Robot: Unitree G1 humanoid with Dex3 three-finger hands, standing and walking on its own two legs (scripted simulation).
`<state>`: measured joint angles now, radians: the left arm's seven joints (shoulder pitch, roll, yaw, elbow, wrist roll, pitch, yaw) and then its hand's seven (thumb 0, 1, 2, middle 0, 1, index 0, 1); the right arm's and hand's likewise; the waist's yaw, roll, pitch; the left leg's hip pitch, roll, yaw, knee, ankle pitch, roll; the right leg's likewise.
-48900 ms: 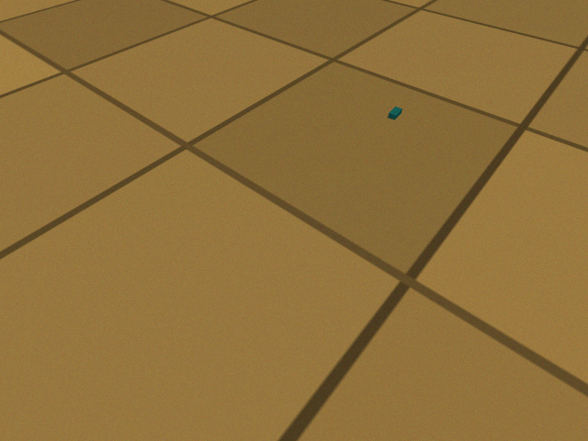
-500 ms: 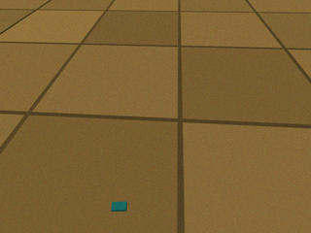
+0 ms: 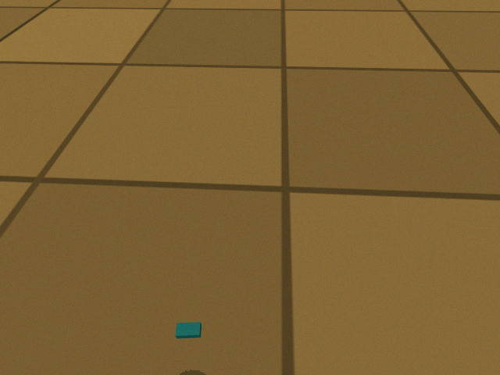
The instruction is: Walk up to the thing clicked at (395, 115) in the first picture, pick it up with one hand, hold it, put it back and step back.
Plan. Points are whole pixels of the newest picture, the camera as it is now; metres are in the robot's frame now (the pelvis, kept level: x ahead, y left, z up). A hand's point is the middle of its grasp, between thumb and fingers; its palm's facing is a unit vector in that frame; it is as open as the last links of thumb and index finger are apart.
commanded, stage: stand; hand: left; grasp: from above
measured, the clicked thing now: (188, 330) +0.45 +0.28 -0.77
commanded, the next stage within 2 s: step back in 1.18 s
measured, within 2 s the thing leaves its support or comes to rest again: neither
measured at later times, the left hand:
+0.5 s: hand out of the picture +0.08 +0.25 -0.16, palm faces +0.00 -0.94 -0.34, open 7.4 cm
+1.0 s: hand out of the picture +0.09 +0.25 -0.16, palm faces +0.00 -0.94 -0.34, open 7.4 cm
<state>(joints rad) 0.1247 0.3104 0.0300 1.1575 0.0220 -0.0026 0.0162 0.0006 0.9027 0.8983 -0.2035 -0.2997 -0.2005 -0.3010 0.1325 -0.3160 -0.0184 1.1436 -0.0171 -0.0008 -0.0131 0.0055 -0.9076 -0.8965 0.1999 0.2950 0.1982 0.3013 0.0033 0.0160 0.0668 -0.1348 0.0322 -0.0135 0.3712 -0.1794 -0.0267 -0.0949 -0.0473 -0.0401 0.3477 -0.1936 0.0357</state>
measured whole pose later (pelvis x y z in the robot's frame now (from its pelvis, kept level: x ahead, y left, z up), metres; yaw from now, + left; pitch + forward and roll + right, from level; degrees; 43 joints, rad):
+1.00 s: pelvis +0.01 +0.00 +0.00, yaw +0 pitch -2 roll +0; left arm 0.11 0.33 0.03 1.14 0.01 -0.01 0.01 0.00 0.90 0.90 -0.20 -0.30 -0.20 -0.30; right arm 0.11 -0.33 -0.01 1.14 -0.01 0.00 0.00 0.01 -0.91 -0.90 0.20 0.29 0.20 0.30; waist 0.00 0.01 0.06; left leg -0.12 0.04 -0.01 0.35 -0.19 -0.03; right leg -0.08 -0.04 -0.04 0.32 -0.20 0.03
